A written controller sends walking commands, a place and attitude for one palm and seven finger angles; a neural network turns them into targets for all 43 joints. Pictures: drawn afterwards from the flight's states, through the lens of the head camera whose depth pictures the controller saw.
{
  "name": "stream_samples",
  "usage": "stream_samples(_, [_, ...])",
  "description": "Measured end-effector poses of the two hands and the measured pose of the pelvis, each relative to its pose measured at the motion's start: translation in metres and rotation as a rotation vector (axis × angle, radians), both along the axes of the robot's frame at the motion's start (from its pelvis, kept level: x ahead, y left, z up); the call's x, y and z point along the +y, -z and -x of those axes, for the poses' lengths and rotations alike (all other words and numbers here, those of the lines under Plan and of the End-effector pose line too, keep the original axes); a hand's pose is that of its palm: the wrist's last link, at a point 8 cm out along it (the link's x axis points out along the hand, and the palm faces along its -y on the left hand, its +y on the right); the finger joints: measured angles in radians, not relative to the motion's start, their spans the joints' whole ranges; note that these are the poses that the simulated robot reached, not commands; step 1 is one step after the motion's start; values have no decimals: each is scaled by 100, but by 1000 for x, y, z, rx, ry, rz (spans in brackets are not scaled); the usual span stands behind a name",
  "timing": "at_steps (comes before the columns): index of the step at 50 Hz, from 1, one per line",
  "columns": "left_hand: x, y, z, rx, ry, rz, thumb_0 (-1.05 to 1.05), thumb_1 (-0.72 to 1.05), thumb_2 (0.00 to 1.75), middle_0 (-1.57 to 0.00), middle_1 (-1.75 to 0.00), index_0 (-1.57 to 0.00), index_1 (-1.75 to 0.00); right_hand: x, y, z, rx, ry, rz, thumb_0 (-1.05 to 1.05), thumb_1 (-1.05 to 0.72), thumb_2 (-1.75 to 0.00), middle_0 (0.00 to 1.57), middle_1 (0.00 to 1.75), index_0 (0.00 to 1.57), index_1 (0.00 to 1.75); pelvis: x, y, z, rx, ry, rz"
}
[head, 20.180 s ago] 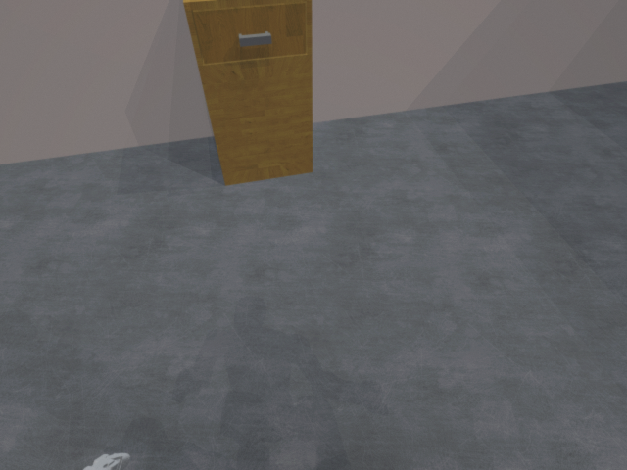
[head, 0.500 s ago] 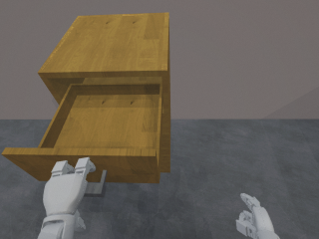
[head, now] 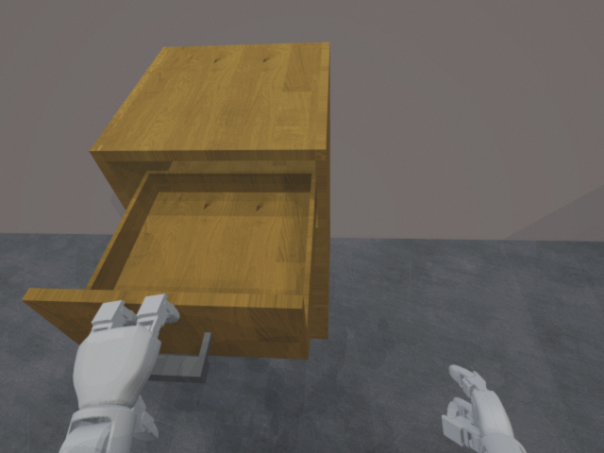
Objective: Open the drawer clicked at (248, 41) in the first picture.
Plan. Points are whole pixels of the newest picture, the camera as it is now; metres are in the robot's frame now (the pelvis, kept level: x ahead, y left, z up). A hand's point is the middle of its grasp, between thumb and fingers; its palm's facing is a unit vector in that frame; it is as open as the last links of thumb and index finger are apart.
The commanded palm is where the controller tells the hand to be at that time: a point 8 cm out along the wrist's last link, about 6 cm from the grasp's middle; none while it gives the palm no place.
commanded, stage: lift the hand off the handle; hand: left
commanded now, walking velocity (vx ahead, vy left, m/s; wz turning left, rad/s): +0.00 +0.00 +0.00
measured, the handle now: (171, 352) +0.25 +0.24 -0.05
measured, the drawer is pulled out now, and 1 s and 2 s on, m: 0.30 0.30 0.30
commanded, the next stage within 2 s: draw the hand back to the body in 1.12 s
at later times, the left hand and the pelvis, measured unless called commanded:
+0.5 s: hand (127, 363) +0.20 +0.24 +0.06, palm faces +0.06 -0.10 -0.99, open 13.8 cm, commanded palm +0.17 +0.24 +0.11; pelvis +0.00 +0.00 +0.01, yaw +0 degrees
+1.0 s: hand (117, 336) +0.21 +0.24 +0.09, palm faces +0.07 -0.11 -0.99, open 13.8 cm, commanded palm +0.19 +0.23 +0.15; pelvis -0.01 +0.01 +0.02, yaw +0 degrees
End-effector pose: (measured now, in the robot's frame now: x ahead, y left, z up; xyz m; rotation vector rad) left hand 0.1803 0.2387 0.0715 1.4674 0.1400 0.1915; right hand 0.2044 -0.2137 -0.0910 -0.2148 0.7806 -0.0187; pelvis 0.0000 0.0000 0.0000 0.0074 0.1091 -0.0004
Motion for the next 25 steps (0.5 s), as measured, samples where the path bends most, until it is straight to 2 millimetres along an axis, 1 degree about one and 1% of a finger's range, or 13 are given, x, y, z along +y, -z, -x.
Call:
stream_samples(8, [-4, -12, 1, -7, 13, 7, 0, -49, 30, -32, -120, -33, -120, 2, -3, 0, -3, -5, -9, 2, -91, -90, 20, 30, 20, 30, 1, -4, 0, -18, 5, -2])
stream_samples(15, [1, -23, 4, -12, 3, -2, 0, -49, 30, -32, -120, -32, -120, 4, -7, 0, -4, -13, -17, 2, -91, -90, 20, 30, 20, 30, 0, -8, 1, -36, 5, -2])
stream_samples(25, [2, -38, 8, -15, 15, 6, 0, -49, 30, -32, -120, -32, -120, 7, -13, -1, -12, -24, -19, 2, -91, -90, 20, 30, 20, 30, 0, -13, 3, -60, 4, -1])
